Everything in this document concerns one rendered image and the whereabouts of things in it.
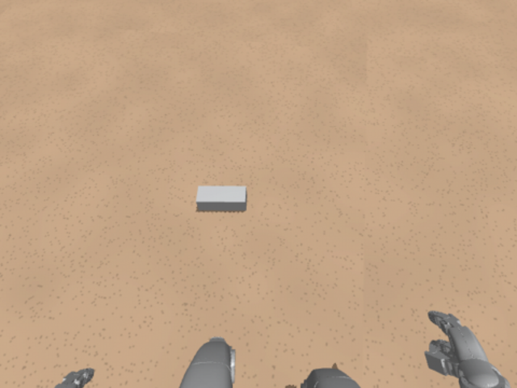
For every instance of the left robot hand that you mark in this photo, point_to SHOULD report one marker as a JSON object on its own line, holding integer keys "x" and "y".
{"x": 76, "y": 379}

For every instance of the right robot hand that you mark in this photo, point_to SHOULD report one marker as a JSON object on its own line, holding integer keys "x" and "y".
{"x": 443, "y": 356}

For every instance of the carton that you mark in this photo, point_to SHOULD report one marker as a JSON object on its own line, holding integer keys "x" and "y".
{"x": 221, "y": 198}

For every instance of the right robot arm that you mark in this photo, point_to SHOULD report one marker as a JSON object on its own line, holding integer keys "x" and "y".
{"x": 476, "y": 373}

